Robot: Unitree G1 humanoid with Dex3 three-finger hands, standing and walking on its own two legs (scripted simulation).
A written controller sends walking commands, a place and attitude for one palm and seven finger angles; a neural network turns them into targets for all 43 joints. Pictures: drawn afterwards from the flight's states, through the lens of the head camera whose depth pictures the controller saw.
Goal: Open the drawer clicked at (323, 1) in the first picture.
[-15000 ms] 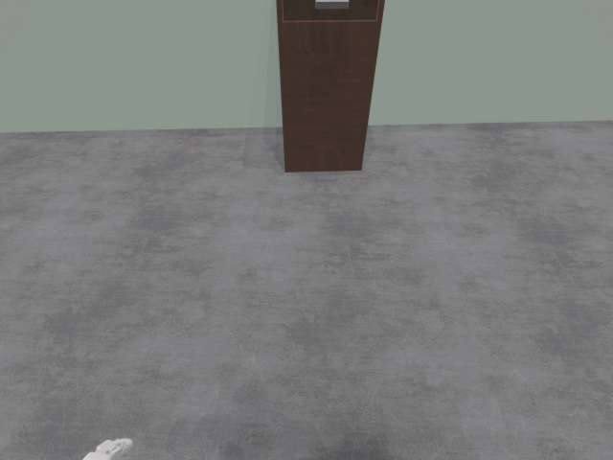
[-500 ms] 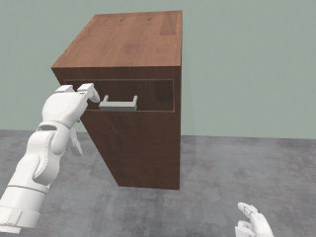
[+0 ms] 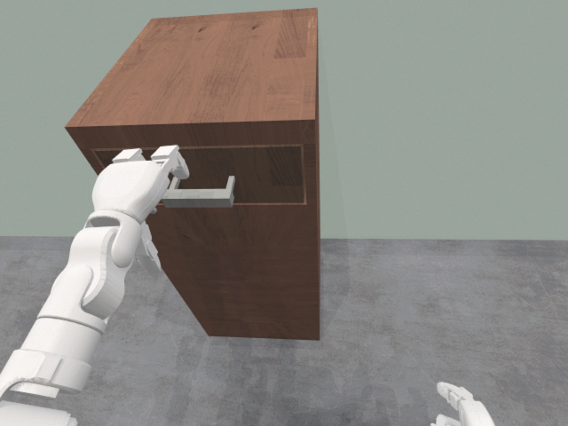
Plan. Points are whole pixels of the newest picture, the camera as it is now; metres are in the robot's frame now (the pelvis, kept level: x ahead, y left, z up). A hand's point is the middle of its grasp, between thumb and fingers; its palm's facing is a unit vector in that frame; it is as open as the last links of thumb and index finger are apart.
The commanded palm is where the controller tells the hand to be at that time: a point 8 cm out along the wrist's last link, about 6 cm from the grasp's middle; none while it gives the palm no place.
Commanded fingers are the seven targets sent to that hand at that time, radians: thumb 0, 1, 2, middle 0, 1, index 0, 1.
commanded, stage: move the hooked fingers above the handle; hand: left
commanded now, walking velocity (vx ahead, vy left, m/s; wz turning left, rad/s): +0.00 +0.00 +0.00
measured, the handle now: (200, 189) +0.48 +0.21 +0.04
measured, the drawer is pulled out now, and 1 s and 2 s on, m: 0.00 0.00 0.00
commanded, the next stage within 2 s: none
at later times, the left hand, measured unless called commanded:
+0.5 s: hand (176, 202) +0.41 +0.21 +0.09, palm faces -0.03 -0.06 -1.00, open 13.8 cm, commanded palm +0.39 +0.22 +0.16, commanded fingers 0.00 -0.50 0.30 -0.30 -1.20 -0.30 -1.20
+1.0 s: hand (179, 203) +0.40 +0.21 +0.09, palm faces -0.02 -0.06 -1.00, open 13.8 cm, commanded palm +0.39 +0.22 +0.16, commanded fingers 0.00 -0.50 0.30 -0.30 -1.20 -0.30 -1.20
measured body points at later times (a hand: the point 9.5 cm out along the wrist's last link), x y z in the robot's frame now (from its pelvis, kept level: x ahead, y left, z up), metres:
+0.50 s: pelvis +0.01 +0.01 +0.00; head +0.04 -0.02 +0.44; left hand +0.40 +0.21 +0.15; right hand +0.15 -0.23 -0.14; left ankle +0.00 +0.10 -0.74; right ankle -0.03 -0.09 -0.74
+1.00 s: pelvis +0.00 +0.01 +0.00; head +0.02 -0.02 +0.44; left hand +0.40 +0.21 +0.15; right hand +0.11 -0.25 -0.14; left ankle +0.00 +0.10 -0.74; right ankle -0.03 -0.09 -0.74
